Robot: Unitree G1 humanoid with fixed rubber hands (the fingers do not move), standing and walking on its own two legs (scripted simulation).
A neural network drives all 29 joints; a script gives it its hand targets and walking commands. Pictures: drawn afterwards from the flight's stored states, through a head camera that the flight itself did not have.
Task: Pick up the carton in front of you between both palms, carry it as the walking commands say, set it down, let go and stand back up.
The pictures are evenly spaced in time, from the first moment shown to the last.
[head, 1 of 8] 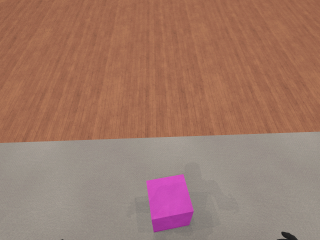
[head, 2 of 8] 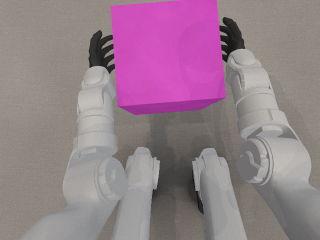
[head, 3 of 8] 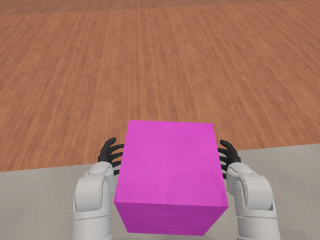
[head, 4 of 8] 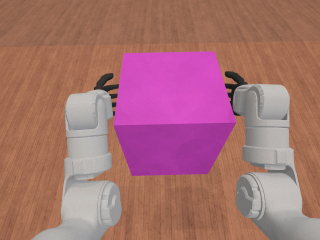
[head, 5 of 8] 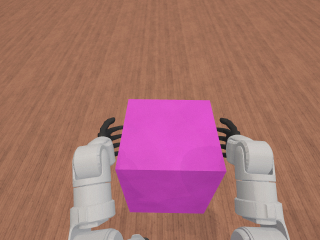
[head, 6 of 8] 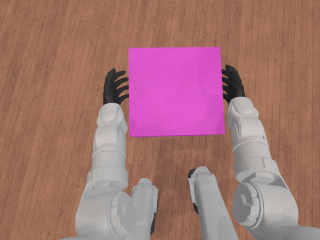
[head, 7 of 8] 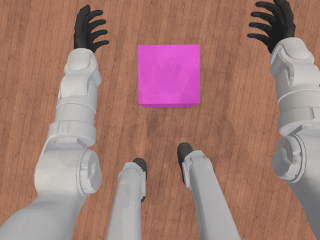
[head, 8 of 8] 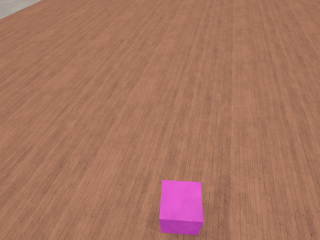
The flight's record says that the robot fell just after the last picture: no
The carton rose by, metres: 1.13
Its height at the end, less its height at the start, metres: +0.39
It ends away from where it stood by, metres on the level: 4.68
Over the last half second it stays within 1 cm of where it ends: yes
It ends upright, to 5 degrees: yes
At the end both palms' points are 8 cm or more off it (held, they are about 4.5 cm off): yes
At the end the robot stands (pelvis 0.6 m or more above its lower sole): yes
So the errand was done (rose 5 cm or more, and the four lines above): yes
